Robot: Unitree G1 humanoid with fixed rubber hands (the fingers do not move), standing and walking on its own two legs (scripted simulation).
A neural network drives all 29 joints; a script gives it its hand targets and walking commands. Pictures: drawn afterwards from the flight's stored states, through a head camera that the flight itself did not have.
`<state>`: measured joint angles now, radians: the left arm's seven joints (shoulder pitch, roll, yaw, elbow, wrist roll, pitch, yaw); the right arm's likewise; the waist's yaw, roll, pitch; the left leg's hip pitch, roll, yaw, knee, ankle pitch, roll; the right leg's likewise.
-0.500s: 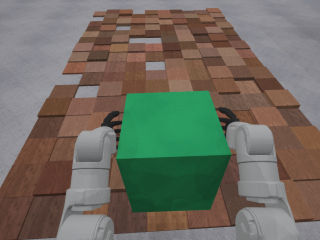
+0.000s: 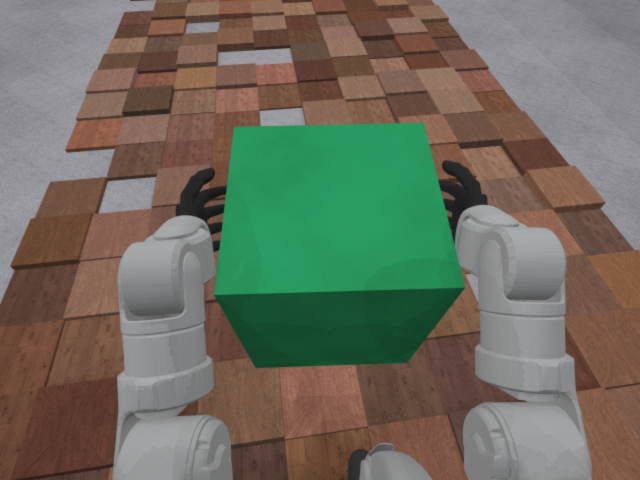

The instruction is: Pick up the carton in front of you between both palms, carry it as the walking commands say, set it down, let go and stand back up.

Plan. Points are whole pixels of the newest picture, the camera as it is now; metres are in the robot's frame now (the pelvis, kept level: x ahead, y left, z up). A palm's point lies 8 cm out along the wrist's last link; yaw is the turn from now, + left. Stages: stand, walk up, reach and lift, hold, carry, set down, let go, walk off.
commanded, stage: carry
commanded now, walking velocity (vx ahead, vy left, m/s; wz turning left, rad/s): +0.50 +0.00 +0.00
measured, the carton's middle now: (330, 258) +0.38 -0.02 +0.08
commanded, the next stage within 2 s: none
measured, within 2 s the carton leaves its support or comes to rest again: neither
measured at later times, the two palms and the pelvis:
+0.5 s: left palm (204, 58) +0.68 +0.14 +0.19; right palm (401, 53) +0.68 -0.16 +0.19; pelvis +0.30 -0.01 +0.02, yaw -1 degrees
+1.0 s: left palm out of the picture +0.98 +0.10 +0.22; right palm out of the picture +0.98 -0.20 +0.21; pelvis +0.60 -0.04 +0.05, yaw -1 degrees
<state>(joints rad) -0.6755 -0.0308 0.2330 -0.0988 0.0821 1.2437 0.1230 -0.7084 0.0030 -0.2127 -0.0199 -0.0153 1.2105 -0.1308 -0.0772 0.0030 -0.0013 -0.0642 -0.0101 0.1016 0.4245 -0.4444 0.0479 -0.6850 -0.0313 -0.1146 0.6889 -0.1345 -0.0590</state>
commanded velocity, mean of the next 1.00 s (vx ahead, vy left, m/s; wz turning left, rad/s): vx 0.50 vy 0.00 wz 0.00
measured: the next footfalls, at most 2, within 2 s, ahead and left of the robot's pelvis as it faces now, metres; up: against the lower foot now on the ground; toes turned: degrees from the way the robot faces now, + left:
right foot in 0.04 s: +0.22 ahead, -0.09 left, +0.01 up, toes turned -7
left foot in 0.52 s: +0.52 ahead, +0.10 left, +0.05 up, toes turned +3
